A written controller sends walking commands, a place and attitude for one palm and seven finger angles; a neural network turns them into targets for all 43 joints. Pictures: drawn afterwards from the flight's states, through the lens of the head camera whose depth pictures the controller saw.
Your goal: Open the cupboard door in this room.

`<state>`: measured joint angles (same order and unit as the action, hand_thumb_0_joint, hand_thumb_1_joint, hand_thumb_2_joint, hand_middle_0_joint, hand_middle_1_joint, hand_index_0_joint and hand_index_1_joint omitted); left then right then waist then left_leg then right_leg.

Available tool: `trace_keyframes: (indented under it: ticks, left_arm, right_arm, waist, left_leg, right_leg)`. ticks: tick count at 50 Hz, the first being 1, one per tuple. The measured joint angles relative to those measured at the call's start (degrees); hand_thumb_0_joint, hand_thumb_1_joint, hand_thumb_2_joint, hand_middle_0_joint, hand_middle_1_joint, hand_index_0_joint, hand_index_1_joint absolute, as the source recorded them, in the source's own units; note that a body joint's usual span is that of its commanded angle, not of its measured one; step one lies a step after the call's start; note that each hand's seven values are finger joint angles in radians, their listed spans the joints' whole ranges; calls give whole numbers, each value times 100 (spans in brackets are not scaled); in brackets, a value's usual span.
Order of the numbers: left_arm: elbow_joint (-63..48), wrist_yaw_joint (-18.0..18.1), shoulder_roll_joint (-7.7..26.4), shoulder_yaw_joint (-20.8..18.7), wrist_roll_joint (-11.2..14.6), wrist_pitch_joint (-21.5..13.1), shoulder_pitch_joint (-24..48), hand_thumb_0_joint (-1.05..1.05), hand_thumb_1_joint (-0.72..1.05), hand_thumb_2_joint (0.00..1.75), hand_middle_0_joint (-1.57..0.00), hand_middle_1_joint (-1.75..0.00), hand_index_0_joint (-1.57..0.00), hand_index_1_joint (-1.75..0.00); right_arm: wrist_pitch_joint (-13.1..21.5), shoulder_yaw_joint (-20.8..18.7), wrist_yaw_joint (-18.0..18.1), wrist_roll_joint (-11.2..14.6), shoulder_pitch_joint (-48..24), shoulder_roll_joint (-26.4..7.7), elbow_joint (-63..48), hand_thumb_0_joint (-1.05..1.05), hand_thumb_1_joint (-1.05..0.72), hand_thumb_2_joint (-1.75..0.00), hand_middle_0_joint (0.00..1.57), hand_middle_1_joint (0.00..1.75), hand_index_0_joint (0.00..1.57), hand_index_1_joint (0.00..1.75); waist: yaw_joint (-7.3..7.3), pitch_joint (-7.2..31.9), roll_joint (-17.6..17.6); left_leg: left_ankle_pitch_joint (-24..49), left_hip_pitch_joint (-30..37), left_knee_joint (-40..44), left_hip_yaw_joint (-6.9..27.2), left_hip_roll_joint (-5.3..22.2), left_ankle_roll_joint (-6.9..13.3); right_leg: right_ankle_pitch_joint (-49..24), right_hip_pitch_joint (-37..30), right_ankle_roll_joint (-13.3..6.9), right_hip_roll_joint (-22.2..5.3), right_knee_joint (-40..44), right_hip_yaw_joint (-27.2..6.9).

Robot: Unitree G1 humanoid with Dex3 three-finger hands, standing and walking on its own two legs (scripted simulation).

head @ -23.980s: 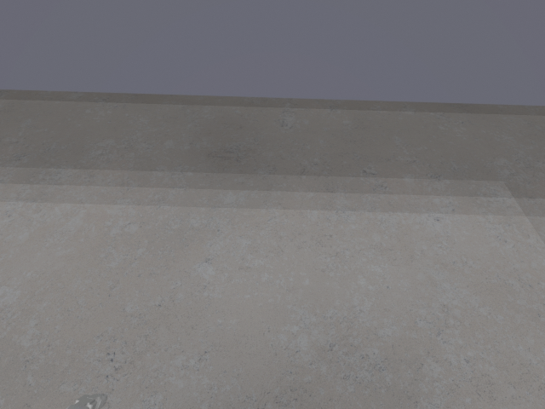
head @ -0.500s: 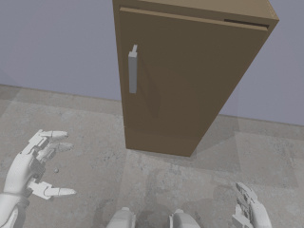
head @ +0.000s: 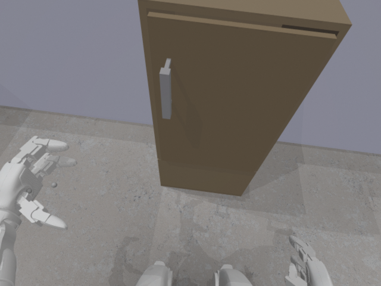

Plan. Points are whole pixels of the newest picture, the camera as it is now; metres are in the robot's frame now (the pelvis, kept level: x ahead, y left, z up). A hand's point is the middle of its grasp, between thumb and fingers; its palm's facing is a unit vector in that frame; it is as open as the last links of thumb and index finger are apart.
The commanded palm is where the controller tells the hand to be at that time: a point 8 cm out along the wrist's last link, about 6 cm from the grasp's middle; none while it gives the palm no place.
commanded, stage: raise the hand with hooked fingers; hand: left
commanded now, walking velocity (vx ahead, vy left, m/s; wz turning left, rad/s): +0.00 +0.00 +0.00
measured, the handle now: (167, 90) +0.56 +0.10 +0.05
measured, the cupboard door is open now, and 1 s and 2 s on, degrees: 0 0 0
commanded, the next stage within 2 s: move the hooked fingers beside the handle in 0.46 s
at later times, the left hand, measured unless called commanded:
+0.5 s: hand (61, 184) +0.29 +0.27 +0.05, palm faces -0.06 -1.00 -0.04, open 14.0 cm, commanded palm +0.27 +0.31 +0.06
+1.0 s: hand (89, 159) +0.34 +0.23 +0.05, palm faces -0.08 -1.00 -0.02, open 14.0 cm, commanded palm +0.33 +0.28 +0.05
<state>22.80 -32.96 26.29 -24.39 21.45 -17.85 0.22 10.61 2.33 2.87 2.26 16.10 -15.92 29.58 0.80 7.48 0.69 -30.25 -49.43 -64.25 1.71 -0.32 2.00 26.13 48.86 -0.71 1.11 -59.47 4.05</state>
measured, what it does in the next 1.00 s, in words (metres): stands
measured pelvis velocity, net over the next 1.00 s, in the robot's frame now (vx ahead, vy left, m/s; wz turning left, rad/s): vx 0.00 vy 0.00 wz -0.01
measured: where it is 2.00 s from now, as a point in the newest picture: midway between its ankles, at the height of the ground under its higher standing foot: outside the picture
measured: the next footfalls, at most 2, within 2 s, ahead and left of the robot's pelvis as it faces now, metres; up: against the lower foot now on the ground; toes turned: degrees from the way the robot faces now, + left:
none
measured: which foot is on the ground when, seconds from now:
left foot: down 0.00-1.00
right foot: down 0.00-1.00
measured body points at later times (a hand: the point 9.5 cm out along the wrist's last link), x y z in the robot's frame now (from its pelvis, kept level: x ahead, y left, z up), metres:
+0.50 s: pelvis +0.00 -0.01 +0.00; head +0.08 +0.02 +0.44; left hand +0.28 +0.32 +0.06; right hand +0.16 -0.25 -0.07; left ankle +0.01 +0.09 -0.66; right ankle +0.03 -0.12 -0.66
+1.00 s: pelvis +0.00 +0.00 +0.00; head +0.08 +0.02 +0.44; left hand +0.34 +0.29 +0.06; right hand +0.14 -0.26 -0.08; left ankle +0.01 +0.09 -0.66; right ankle +0.03 -0.12 -0.66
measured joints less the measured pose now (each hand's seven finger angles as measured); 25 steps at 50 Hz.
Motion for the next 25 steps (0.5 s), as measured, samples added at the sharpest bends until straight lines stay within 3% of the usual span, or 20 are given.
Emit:
trace_keyframes:
  ticks: [12, 25]
  left_arm:
    - [52, -27, -86, -31, 64, -68, -57, -2, -50, 30, -30, -120, -30, -120]
    - [58, -16, -87, -11, 45, -99, -58, -2, -50, 30, -30, -120, -30, -120]
  right_arm:
    - [-66, -108, -39, 5, 103, -75, -65, 1, -90, -90, 20, 30, 20, 30]
    - [-99, -23, -26, 9, -12, 23, -79, 1, -90, -90, 20, 30, 20, 30]
  waist:
    - [93, 32, -46]
    - [50, 49, -18]
  left_leg:
    - [-1, -10, 56, -46, 43, -24]
    - [-15, 0, 36, -5, 45, -41]
  right_leg:
    - [-3, 54, -26, 43, 16, -48]
    - [14, 26, -41, 47, 11, -9]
